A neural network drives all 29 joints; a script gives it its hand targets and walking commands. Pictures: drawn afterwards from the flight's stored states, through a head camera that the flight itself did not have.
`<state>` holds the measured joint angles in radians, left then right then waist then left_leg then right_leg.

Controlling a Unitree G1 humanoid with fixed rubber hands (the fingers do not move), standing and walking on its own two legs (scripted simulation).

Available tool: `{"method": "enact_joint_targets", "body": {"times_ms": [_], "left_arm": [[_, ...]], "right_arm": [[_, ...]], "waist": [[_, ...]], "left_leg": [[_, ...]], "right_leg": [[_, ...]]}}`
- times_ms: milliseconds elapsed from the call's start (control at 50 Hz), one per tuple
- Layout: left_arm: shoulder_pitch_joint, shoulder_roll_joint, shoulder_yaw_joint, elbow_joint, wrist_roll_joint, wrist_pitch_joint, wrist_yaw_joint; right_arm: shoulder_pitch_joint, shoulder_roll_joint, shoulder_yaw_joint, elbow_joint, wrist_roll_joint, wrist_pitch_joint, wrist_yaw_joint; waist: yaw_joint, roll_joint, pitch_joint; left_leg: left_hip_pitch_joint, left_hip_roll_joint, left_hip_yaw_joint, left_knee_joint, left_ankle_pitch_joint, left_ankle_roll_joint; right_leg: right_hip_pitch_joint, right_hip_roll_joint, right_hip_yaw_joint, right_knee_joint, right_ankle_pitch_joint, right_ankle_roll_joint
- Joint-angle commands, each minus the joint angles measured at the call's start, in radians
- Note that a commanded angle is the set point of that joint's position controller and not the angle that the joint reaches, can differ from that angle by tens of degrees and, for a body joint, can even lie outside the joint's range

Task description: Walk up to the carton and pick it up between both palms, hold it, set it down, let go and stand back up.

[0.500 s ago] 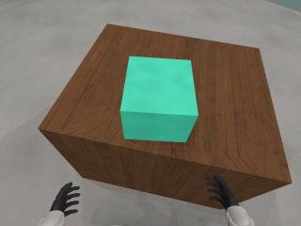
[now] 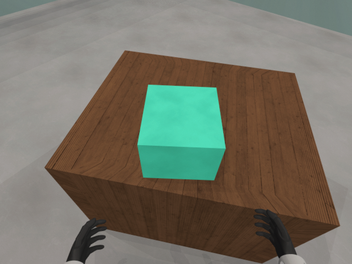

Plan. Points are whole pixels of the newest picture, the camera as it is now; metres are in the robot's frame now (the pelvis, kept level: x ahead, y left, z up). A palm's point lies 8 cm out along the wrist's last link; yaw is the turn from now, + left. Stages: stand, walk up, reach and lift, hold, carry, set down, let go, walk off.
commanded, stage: reach and lift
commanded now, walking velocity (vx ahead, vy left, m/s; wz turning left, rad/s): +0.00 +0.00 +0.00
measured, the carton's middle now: (180, 131) +0.50 +0.01 -0.05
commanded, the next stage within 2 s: none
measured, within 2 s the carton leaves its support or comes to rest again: neither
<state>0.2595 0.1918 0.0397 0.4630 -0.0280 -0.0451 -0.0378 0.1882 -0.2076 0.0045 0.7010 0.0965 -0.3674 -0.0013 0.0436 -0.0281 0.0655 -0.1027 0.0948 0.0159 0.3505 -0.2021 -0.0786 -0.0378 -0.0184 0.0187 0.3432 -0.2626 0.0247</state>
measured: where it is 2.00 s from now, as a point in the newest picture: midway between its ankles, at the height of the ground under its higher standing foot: outside the picture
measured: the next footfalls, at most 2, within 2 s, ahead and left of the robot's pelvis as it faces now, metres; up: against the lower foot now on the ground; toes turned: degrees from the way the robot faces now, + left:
none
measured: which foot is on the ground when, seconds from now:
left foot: down 0.00-1.00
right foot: down 0.00-1.00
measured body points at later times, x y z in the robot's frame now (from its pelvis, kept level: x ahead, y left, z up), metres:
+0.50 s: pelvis +0.00 +0.02 +0.00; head +0.02 +0.02 +0.45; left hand +0.20 +0.23 -0.05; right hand +0.21 -0.21 -0.05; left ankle -0.01 +0.17 -0.74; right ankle -0.05 -0.13 -0.74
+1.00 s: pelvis -0.02 +0.00 -0.01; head +0.02 +0.00 +0.44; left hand +0.30 +0.23 -0.01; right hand +0.30 -0.21 -0.01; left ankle -0.01 +0.17 -0.74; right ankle -0.05 -0.13 -0.74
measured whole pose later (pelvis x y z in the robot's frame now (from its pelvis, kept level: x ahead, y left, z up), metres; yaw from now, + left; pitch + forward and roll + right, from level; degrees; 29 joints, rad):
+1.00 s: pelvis -0.02 +0.00 -0.01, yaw +0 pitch +5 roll +0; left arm -0.26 0.25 0.01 0.83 -0.22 -0.34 -0.02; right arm -0.31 -0.25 0.10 0.90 0.31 -0.43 -0.05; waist 0.00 0.00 -0.02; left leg -0.34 0.08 -0.01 0.47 -0.21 -0.07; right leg -0.29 -0.02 0.03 0.49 -0.29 0.03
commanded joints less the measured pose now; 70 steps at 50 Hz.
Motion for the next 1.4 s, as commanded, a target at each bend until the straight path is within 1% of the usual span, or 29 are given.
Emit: {"method": "enact_joint_targets", "body": {"times_ms": [0, 20, 60, 120, 140, 180, 200, 240, 400, 420, 440, 460, 480, 580, 740, 820, 900, 920, 960, 980, 1000, 1120, 1180, 1200, 1220, 1240, 1300, 1340, 1380], "left_arm": [[-0.132, 0.133, 0.026, -0.084, -0.064, -0.081, -0.007], [-0.142, 0.136, 0.037, -0.112, -0.068, -0.08, -0.009], [-0.127, 0.137, 0.032, -0.126, -0.053, -0.085, -0.006], [-0.112, 0.106, 0.01, -0.119, -0.057, -0.083, 0.001], [-0.128, 0.102, 0.007, -0.129, -0.071, -0.091, 0.002], [-0.08, 0.08, -0.009, -0.129, -0.07, -0.122, 0.011], [-0.112, 0.082, -0.003, -0.131, -0.066, -0.14, 0.019], [-0.088, 0.064, -0.018, -0.134, -0.065, -0.178, 0.027], [-0.21, 0.084, -0.04, -0.042, -0.098, -0.309, 0.061], [-0.204, 0.085, -0.05, -0.073, -0.093, -0.325, 0.058], [-0.26, 0.096, -0.053, -0.034, -0.104, -0.34, 0.055], [-0.282, 0.092, -0.055, 0.003, -0.121, -0.352, 0.053], [-0.23, 0.076, -0.064, 0.022, -0.117, -0.372, 0.052], [-0.428, 0.127, -0.06, 0.077, -0.138, -0.427, 0.053], [-0.562, 0.158, -0.016, 0.185, -0.171, -0.396, 0.027], [-0.564, 0.169, -0.017, 0.224, -0.175, -0.354, 0.025], [-0.757, 0.183, 0.012, 0.21, -0.18, -0.342, 0.025], [-0.739, 0.178, 0.012, 0.243, -0.192, -0.33, 0.017], [-0.766, 0.176, 0.011, 0.231, -0.189, -0.31, 0.021], [-0.868, 0.196, 0.013, 0.227, -0.189, -0.297, 0.024], [-0.806, 0.166, 0.008, 0.239, -0.187, -0.275, 0.03], [-0.936, 0.156, -0.006, 0.231, -0.189, -0.218, 0.038], [-1.058, 0.184, 0.003, 0.254, -0.209, -0.199, 0.045], [-1.045, 0.183, 0.015, 0.241, -0.19, -0.196, 0.055], [-1.069, 0.168, 0.004, 0.261, -0.192, -0.189, 0.057], [-1.018, 0.159, 0.014, 0.27, -0.179, -0.184, 0.055], [-1.041, 0.162, 0.015, 0.308, -0.146, -0.155, 0.034], [-1.092, 0.192, 0.046, 0.354, -0.152, -0.139, 0.027], [-1.171, 0.202, 0.04, 0.347, -0.167, -0.14, 0.028]], "right_arm": [[-0.096, -0.078, -0.047, -0.139, -0.012, -0.034, -0.012], [-0.102, -0.069, -0.047, -0.122, 0.002, -0.031, -0.013], [-0.098, -0.073, -0.058, -0.127, -0.008, -0.033, -0.014], [-0.116, -0.116, -0.038, -0.15, 0.004, -0.053, -0.013], [-0.116, -0.104, -0.036, -0.135, 0.026, -0.058, -0.013], [-0.068, -0.104, -0.04, -0.129, 0.006, -0.074, -0.01], [-0.118, -0.11, -0.049, -0.126, 0.03, -0.094, -0.002], [-0.091, -0.11, -0.047, -0.099, 0.04, -0.113, 0.011], [-0.213, -0.126, -0.048, -0.12, 0.084, -0.175, 0.025], [-0.195, -0.126, -0.047, -0.104, 0.102, -0.185, 0.026], [-0.234, -0.117, -0.045, -0.102, 0.111, -0.19, 0.02], [-0.261, -0.132, -0.039, -0.069, 0.111, -0.194, 0.02], [-0.235, -0.121, -0.027, -0.076, 0.117, -0.202, 0.015], [-0.354, -0.129, 0.019, 0.019, 0.167, -0.213, 0.016], [-0.545, -0.134, 0.053, 0.009, 0.185, -0.182, -0.027], [-0.567, -0.133, 0.084, 0.04, 0.228, -0.136, -0.046], [-0.727, -0.142, 0.06, 0.068, 0.215, -0.114, -0.049], [-0.724, -0.137, 0.071, 0.072, 0.218, -0.096, -0.051], [-0.748, -0.142, 0.083, 0.075, 0.234, -0.073, -0.051], [-0.828, -0.172, 0.052, 0.102, 0.237, -0.051, -0.055], [-0.791, -0.162, 0.083, 0.151, 0.243, -0.035, -0.053], [-0.886, -0.199, 0.023, 0.179, 0.252, -0.001, -0.055], [-1.006, -0.224, 0.036, 0.138, 0.26, 0.022, -0.045], [-0.999, -0.208, 0.045, 0.148, 0.253, 0.03, -0.044], [-1.035, -0.218, 0.036, 0.185, 0.273, 0.037, -0.048], [-0.995, -0.212, 0.067, 0.162, 0.29, 0.035, -0.051], [-1.004, -0.226, 0.063, 0.232, 0.298, 0.042, -0.057], [-1.048, -0.255, 0.068, 0.287, 0.291, 0.063, -0.056], [-1.121, -0.237, 0.083, 0.21, 0.296, 0.068, -0.057]], "waist": [[-0.047, -0.033, -0.069], [-0.011, 0.015, -0.07], [-0.029, 0.029, -0.081], [0.021, 0.018, -0.107], [-0.013, 0.032, -0.103], [0.01, 0.047, -0.104], [-0.039, 0.066, -0.143], [-0.01, 0.069, -0.138], [-0.032, 0.016, -0.152], [-0.006, 0.047, -0.214], [-0.05, 0.044, -0.239], [-0.013, 0.031, -0.228], [-0.044, 0.039, -0.244], [-0.035, 0.054, -0.207], [-0.039, -0.028, -0.289], [-0.023, 0.0, -0.348], [-0.061, 0.009, -0.427], [-0.022, -0.005, -0.43], [-0.024, 0.014, -0.451], [-0.063, 0.035, -0.48], [-0.04, 0.026, -0.453], [-0.054, 0.088, -0.519], [-0.07, 0.056, -0.581], [-0.041, 0.061, -0.598], [-0.077, 0.047, -0.598], [-0.033, 0.048, -0.62], [-0.046, 0.082, -0.594], [-0.062, 0.028, -0.514], [-0.027, 0.022, -0.571]], "left_leg": [[0.137, -0.126, 0.088, 0.022, 0.142, 0.068], [0.112, -0.139, 0.107, 0.032, 0.149, 0.063], [0.149, -0.12, 0.088, 0.02, 0.17, 0.066], [0.177, -0.134, 0.086, 0.022, 0.265, 0.022], [0.197, -0.132, 0.086, 0.03, 0.282, 0.007], [0.221, -0.121, 0.074, 0.028, 0.32, 0.008], [0.248, -0.117, 0.061, 0.041, 0.321, 0.002], [0.253, -0.111, 0.04, 0.051, 0.349, 0.008], [0.131, -0.125, 0.04, 0.07, 0.23, 0.016], [0.128, -0.124, 0.032, 0.082, 0.298, 0.008], [0.129, -0.12, 0.032, 0.083, 0.291, 0.011], [0.124, -0.117, 0.034, 0.09, 0.308, 0.008], [0.144, -0.123, 0.042, 0.108, 0.319, 0.004], [0.097, -0.115, 0.022, 0.118, 0.269, 0.005], [0.009, -0.124, 0.029, 0.121, 0.212, 0.048], [-0.021, -0.133, 0.036, 0.121, 0.235, 0.05], [0.005, -0.117, 0.035, 0.145, 0.291, 0.032], [-0.005, -0.113, 0.027, 0.138, 0.265, 0.04], [0.022, -0.115, 0.025, 0.132, 0.266, 0.035], [0.007, -0.111, 0.03, 0.128, 0.237, 0.033], [0.062, -0.113, 0.019, 0.124, 0.283, 0.029], [0.105, -0.1, 0.024, 0.144, 0.35, -0.001], [0.058, -0.103, 0.037, 0.142, 0.29, 0.01], [0.072, -0.102, 0.026, 0.133, 0.321, 0.025], [0.064, -0.107, 0.022, 0.137, 0.346, 0.021], [0.09, -0.112, 0.027, 0.148, 0.425, 0.013], [0.141, -0.109, 0.02, 0.155, 0.548, -0.009], [0.052, -0.109, 0.037, 0.15, 0.392, 0.008], [0.051, -0.112, 0.036, 0.136, 0.35, 0.028]], "right_leg": [[-0.193, 0.032, -0.042, -0.074, 0.131, 0.015], [-0.157, 0.042, -0.05, -0.065, 0.12, 0.004], [-0.163, 0.035, -0.046, -0.071, 0.152, -0.011], [-0.175, 0.061, -0.076, -0.083, 0.167, -0.008], [-0.189, 0.072, -0.08, -0.072, 0.167, -0.013], [-0.175, 0.079, -0.076, -0.062, 0.179, -0.022], [-0.216, 0.084, -0.082, -0.065, 0.138, -0.038], [-0.213, 0.077, -0.071, -0.068, 0.157, -0.044], [-0.206, 0.085, -0.066, -0.036, 0.132, -0.036], [-0.193, 0.085, -0.048, -0.009, 0.204, -0.04], [-0.199, 0.081, -0.05, -0.004, 0.234, -0.03], [-0.203, 0.082, -0.045, 0.008, 0.234, -0.032], [-0.204, 0.08, -0.053, 0.01, 0.272, -0.026], [-0.228, 0.076, -0.044, 0.019, 0.182, -0.038], [-0.195, 0.053, -0.022, 0.069, 0.291, -0.003], [-0.181, 0.048, -0.013, 0.081, 0.318, -0.004], [-0.231, 0.049, -0.028, 0.091, 0.347, 0.0], [-0.23, 0.045, -0.02, 0.085, 0.319, -0.003], [-0.251, 0.051, -0.032, 0.063, 0.277, -0.007], [-0.274, 0.047, -0.027, 0.047, 0.246, -0.01], [-0.297, 0.056, -0.034, 0.04, 0.237, -0.012], [-0.317, 0.077, -0.058, 0.031, 0.226, -0.032], [-0.314, 0.078, -0.063, 0.025, 0.209, -0.018], [-0.287, 0.081, -0.064, 0.022, 0.273, -0.006], [-0.311, 0.085, -0.069, 0.027, 0.305, 0.0], [-0.264, 0.089, -0.051, 0.031, 0.396, -0.003], [-0.268, 0.093, -0.063, 0.042, 0.475, -0.005], [-0.292, 0.072, -0.057, 0.024, 0.348, 0.011], [-0.293, 0.071, -0.054, 0.026, 0.321, 0.015]]}}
